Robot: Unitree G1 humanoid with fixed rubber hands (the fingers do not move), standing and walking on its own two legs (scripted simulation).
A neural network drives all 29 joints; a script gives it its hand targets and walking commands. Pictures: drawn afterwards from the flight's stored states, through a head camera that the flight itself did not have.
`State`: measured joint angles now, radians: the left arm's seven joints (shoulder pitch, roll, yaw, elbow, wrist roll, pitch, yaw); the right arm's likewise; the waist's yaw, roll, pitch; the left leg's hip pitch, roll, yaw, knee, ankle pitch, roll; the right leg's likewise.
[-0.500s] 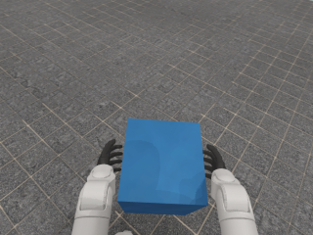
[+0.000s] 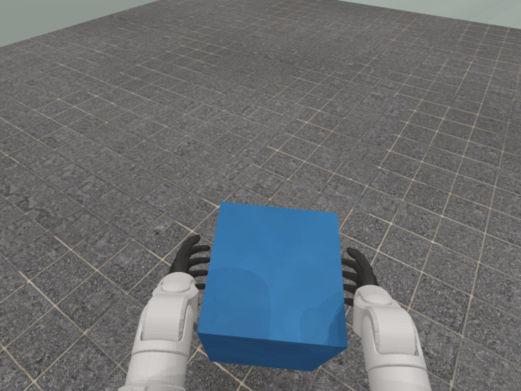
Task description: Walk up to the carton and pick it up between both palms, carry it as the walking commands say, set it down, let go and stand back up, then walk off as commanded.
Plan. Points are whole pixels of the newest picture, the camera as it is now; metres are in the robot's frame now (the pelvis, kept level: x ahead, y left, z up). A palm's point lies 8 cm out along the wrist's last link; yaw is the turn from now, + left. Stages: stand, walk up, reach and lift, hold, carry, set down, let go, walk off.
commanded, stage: carry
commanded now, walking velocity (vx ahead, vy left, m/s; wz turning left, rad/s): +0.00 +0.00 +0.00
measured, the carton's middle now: (269, 292) +0.32 -0.01 -0.06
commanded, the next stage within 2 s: none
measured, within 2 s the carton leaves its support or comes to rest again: neither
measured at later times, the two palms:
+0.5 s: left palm (182, 225) +0.41 +0.15 +0.02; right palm (334, 233) +0.40 -0.14 +0.01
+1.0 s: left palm (185, 168) +0.63 +0.18 -0.02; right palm (302, 166) +0.63 -0.11 -0.01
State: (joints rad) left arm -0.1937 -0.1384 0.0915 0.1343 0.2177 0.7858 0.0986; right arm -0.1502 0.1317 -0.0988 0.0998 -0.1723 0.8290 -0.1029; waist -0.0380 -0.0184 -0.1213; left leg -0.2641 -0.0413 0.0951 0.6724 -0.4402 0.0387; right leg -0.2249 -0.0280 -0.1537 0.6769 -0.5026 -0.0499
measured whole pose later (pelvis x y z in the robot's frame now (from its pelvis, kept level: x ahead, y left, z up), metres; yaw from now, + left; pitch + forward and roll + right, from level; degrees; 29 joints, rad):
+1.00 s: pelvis +0.35 +0.04 -0.02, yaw -2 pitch +2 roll -1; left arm -0.13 -0.13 0.08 0.01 0.17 0.78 0.14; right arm -0.15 0.13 -0.07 0.08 -0.15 0.79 -0.10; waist 0.01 -0.03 0.06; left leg -0.39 -0.01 0.10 0.87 -0.51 0.09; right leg -0.25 -0.01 -0.10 1.05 -0.59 0.01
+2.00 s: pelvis +1.05 +0.06 +0.01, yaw -1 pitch +4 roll +4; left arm 0.00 -0.13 -0.05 -0.41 0.09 1.03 0.23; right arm -0.06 0.13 -0.01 -0.36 -0.09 1.04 -0.20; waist 0.00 -0.06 -0.02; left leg -0.56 -0.01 0.14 0.61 -0.18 0.00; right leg 0.01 -0.04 -0.12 0.44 -0.50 -0.03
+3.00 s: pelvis +1.55 +0.02 +0.04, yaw +4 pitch +6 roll +1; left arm -0.09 -0.13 -0.05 -0.45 0.05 1.21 0.27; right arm -0.04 0.13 0.00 -0.51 -0.07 1.22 -0.27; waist -0.01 0.01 0.00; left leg -0.30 0.03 0.19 0.59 -0.27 -0.02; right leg -0.10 -0.07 -0.22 0.46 -0.22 0.02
